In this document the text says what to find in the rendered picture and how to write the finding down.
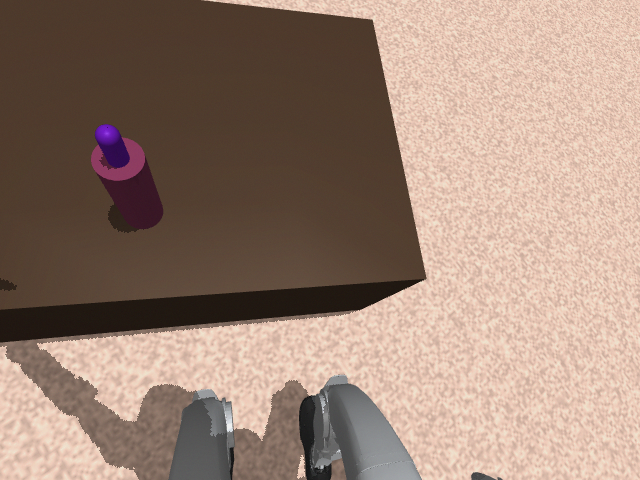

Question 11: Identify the bottle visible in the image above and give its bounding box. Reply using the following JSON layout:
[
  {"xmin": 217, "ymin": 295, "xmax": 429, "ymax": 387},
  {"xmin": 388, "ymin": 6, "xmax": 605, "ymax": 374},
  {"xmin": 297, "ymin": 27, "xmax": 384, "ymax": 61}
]
[{"xmin": 91, "ymin": 124, "xmax": 163, "ymax": 229}]

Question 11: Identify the right robot foot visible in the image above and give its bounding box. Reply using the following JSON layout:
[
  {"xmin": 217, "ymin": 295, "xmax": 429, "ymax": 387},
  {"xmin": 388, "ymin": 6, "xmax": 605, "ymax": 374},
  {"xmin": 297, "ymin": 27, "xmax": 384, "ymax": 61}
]
[{"xmin": 299, "ymin": 396, "xmax": 332, "ymax": 480}]

